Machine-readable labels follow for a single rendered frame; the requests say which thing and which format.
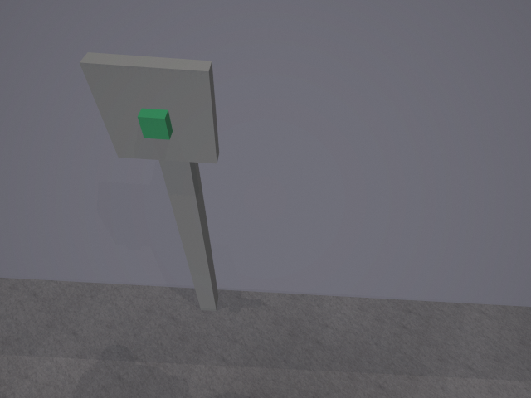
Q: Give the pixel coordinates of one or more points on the button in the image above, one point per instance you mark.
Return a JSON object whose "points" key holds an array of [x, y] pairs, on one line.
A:
{"points": [[155, 123]]}

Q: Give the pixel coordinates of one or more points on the panel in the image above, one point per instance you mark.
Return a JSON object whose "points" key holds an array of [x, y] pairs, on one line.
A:
{"points": [[122, 85]]}

